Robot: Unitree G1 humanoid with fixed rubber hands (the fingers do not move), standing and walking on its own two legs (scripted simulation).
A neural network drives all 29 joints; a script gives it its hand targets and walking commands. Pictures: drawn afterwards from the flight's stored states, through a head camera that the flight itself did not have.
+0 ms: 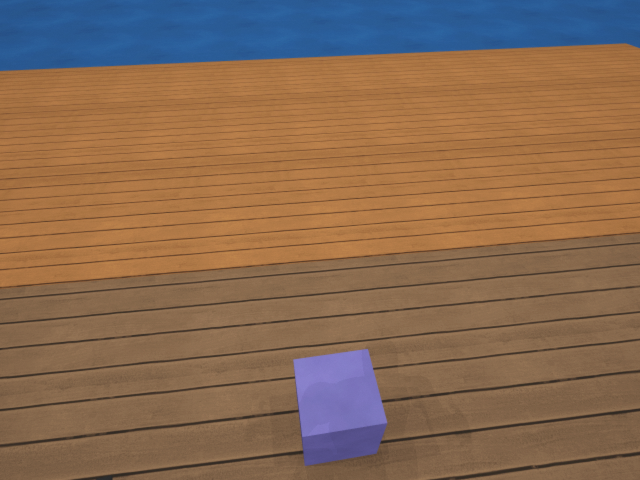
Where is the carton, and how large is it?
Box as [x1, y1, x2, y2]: [293, 349, 386, 465]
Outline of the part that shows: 367,349 293,359 305,465 376,453 386,425 386,419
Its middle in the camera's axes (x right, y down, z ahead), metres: +0.05 +0.49 +1.10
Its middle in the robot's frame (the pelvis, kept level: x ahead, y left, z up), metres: +0.48 -0.03 -0.66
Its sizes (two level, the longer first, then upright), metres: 0.210 0.200 0.250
